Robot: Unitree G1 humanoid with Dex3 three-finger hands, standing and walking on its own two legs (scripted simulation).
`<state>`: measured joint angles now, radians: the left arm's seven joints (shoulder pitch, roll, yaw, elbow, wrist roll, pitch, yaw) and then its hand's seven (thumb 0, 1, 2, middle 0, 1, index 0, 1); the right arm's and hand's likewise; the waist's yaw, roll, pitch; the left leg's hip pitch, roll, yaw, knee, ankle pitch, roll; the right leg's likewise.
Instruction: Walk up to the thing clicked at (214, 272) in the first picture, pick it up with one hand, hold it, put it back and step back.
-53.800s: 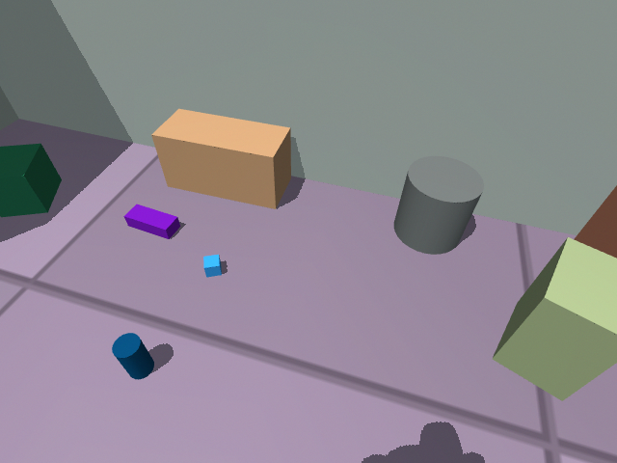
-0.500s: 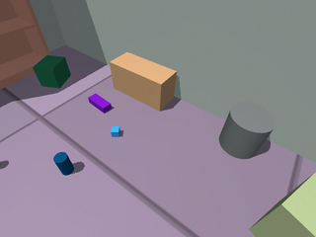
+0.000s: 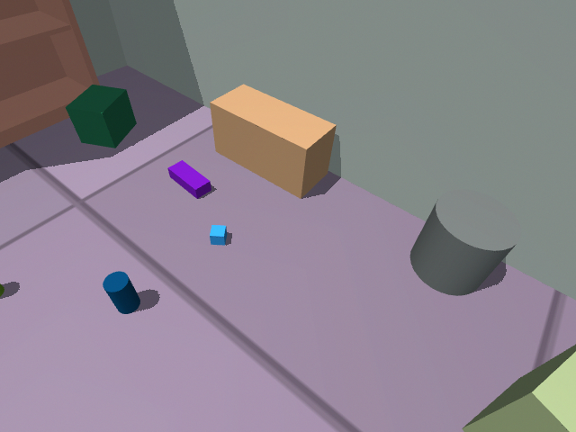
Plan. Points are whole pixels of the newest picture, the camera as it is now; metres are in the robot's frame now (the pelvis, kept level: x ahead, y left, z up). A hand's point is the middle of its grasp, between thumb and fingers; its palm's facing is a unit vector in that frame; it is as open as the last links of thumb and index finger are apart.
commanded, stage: step back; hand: left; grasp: from above
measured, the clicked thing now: (218, 235) +1.03 +0.25 -0.74
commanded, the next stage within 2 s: stand in 0.16 s
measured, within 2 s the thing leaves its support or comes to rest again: neither
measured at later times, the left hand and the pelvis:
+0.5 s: hand out of the picture +0.09 +0.25 -0.14, palm faces -0.03 -0.94 -0.33, open 7.4 cm; pelvis +0.00 +0.00 +0.02, yaw +0 degrees
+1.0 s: hand out of the picture +0.07 +0.25 -0.14, palm faces -0.03 -0.94 -0.34, open 7.4 cm; pelvis +0.00 +0.00 +0.02, yaw +0 degrees
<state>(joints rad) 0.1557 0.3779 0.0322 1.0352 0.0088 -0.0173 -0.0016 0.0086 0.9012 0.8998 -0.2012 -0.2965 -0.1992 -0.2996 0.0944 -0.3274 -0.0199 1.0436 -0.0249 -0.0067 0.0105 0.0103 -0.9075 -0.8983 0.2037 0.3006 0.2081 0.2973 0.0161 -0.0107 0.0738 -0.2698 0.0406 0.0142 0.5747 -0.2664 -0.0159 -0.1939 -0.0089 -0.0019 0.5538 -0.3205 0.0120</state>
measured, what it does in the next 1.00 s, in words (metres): stands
